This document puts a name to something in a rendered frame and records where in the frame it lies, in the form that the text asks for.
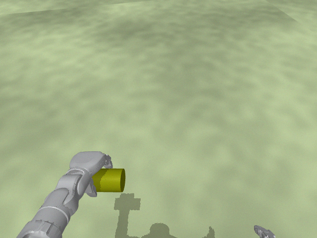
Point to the right robot hand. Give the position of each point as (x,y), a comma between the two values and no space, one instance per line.
(263,233)

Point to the left robot arm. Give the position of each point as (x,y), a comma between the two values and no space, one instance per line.
(54,215)

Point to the left robot hand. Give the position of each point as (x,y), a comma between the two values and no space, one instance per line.
(91,161)

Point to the can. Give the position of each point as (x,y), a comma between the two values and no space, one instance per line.
(109,180)

